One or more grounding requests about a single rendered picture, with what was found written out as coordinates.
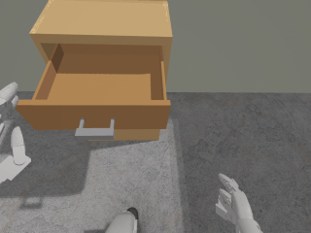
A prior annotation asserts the left robot hand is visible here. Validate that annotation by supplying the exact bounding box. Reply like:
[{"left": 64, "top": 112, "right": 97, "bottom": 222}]
[{"left": 0, "top": 82, "right": 31, "bottom": 185}]

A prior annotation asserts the right robot forearm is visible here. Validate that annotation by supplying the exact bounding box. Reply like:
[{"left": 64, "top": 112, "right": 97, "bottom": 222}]
[{"left": 235, "top": 217, "right": 262, "bottom": 233}]

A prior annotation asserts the left robot foot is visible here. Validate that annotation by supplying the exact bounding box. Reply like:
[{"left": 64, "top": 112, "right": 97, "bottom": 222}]
[{"left": 127, "top": 207, "right": 139, "bottom": 227}]

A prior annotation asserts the cabinet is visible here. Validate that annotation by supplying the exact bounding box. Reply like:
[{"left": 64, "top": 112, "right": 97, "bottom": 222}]
[{"left": 29, "top": 0, "right": 173, "bottom": 141}]

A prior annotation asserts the drawer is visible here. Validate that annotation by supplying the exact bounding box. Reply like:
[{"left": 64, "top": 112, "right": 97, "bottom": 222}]
[{"left": 15, "top": 43, "right": 171, "bottom": 130}]

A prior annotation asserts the robot left shin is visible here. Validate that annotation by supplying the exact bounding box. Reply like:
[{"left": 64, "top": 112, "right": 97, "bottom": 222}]
[{"left": 121, "top": 211, "right": 135, "bottom": 217}]

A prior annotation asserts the right robot hand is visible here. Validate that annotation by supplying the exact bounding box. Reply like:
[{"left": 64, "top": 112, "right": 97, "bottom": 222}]
[{"left": 215, "top": 174, "right": 254, "bottom": 225}]

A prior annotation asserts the handle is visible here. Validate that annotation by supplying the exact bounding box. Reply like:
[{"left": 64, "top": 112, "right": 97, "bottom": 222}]
[{"left": 75, "top": 117, "right": 115, "bottom": 140}]

